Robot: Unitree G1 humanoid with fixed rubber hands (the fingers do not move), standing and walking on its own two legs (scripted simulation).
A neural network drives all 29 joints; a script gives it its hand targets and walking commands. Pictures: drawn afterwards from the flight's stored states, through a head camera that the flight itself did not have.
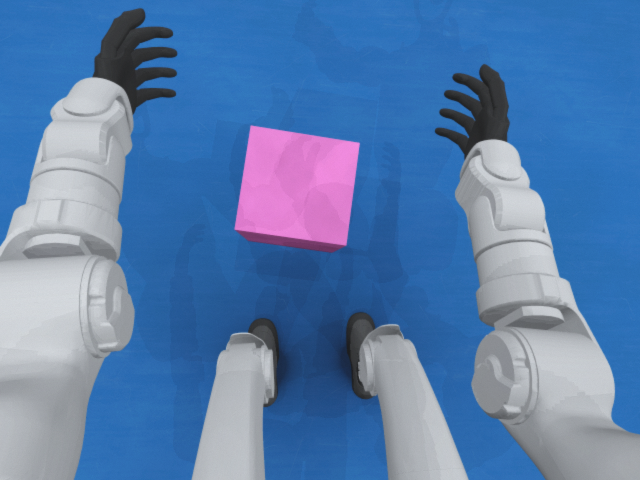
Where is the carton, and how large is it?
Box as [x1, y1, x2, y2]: [234, 126, 359, 252]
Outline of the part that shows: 251,126 234,229 245,238 251,241 332,252 344,246 346,244 359,143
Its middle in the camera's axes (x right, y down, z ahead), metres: -0.05 -0.10 +0.86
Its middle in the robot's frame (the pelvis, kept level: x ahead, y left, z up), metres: +0.51 +0.01 -0.52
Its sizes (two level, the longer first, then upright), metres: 0.210 0.200 0.250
